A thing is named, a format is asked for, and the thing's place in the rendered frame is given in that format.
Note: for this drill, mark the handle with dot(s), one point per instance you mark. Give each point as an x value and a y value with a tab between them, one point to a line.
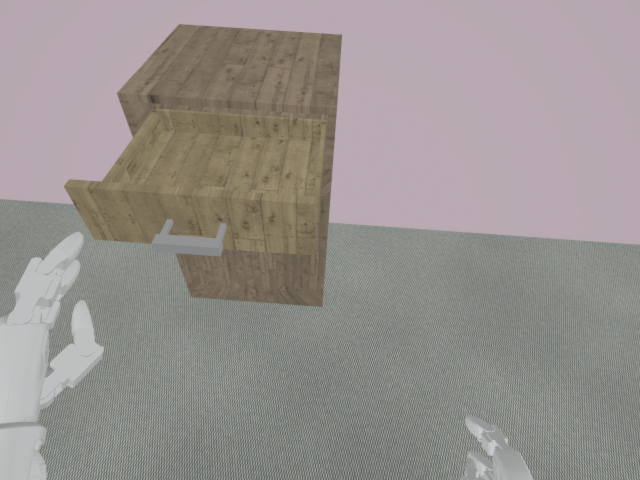
188	244

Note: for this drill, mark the drawer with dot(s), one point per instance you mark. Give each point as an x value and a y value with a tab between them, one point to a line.
261	175

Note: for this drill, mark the left robot hand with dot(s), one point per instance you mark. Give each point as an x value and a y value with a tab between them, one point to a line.
24	336

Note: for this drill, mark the right robot hand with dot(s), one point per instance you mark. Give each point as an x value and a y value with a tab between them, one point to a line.
508	464

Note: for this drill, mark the cabinet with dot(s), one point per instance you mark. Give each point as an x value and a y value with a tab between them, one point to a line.
250	72

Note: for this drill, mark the robot left forearm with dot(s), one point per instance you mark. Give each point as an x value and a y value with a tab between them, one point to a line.
19	456

